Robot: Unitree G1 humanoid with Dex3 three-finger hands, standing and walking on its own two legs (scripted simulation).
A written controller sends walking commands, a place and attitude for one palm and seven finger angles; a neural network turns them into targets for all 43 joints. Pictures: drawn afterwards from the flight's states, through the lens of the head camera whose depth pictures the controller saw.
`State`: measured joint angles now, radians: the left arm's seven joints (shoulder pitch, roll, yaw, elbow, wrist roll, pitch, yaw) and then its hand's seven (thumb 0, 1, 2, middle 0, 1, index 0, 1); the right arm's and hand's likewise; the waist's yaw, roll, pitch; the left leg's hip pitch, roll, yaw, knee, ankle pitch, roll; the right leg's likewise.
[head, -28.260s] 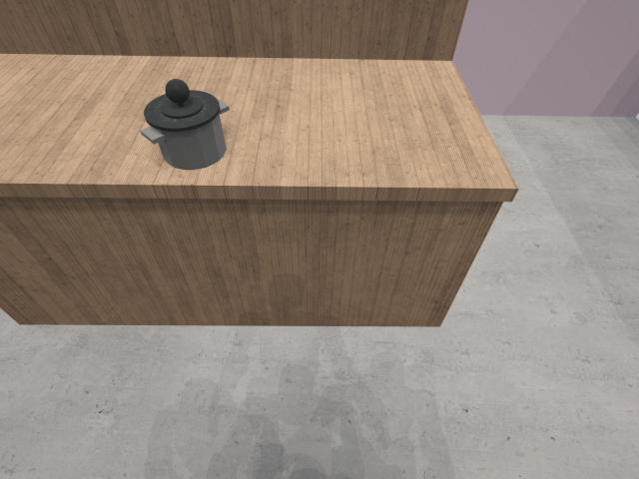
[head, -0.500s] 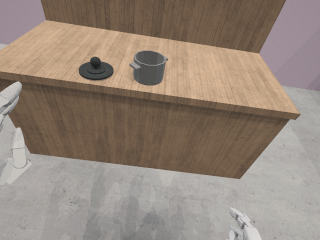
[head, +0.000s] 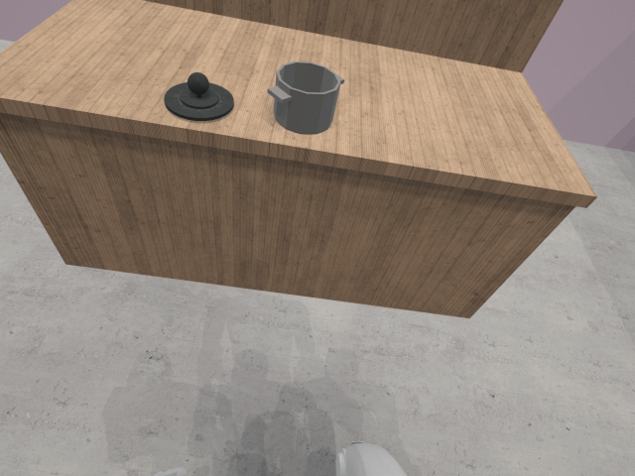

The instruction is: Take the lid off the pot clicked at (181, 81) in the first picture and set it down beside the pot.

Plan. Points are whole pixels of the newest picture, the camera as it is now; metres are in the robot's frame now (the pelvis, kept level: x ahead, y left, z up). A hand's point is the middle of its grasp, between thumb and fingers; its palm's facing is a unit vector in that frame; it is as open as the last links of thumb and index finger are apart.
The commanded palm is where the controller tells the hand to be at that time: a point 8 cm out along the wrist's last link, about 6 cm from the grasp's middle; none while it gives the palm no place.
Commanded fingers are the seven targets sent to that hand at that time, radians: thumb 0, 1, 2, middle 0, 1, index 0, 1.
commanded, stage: stop stepping back and stand still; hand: left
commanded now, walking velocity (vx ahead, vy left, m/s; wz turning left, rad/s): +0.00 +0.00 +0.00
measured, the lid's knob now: (198, 83) +0.92 +0.28 -0.02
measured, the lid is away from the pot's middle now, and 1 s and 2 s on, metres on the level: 0.25 0.25 0.25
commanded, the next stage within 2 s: let the arm hang, fingers relaxed in 0.02 s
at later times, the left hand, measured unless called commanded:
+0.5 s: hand out of the picture +0.04 +0.13 -0.17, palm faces +0.02 -0.99 -0.17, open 7.3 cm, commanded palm none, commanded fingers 0.00 0.90 0.90 -0.20 -0.30 -0.20 -0.30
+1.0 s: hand out of the picture +0.07 +0.10 -0.17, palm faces +0.04 -0.98 -0.17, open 7.3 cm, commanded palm none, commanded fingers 0.00 0.90 0.90 -0.20 -0.30 -0.20 -0.30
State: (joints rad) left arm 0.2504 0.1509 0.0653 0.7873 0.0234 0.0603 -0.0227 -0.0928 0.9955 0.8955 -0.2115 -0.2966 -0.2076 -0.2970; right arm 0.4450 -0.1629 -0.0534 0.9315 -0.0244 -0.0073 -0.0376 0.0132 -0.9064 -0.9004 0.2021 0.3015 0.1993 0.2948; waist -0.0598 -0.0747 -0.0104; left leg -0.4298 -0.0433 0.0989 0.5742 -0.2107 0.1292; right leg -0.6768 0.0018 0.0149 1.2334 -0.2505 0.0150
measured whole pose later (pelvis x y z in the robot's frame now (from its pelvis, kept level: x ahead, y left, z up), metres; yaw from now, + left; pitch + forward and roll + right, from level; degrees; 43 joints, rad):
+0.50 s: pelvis +0.05 -0.03 +0.01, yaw +0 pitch +1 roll -1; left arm 0.33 0.12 0.01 1.09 0.01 0.01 0.05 0.01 0.94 0.90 -0.20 -0.30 -0.20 -0.30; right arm 0.36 -0.09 -0.05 1.09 -0.01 0.00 -0.02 0.01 -0.91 -0.90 0.20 0.30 0.20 0.29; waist -0.05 0.00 -0.02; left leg -0.29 -0.07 0.08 0.48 -0.22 0.11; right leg -0.14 0.01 0.02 0.46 -0.34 0.00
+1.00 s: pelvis +0.08 -0.06 +0.01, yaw +0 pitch +0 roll +1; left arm 0.30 0.12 0.01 1.12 0.00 -0.01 0.05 0.01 0.92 0.90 -0.20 -0.30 -0.20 -0.30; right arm 0.28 -0.12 -0.05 1.12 0.00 -0.01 -0.04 0.01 -0.93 -0.90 0.20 0.30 0.20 0.29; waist -0.02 -0.03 0.03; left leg -0.21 -0.05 0.07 0.50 -0.28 0.06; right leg -0.05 0.03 0.01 0.45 -0.39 -0.04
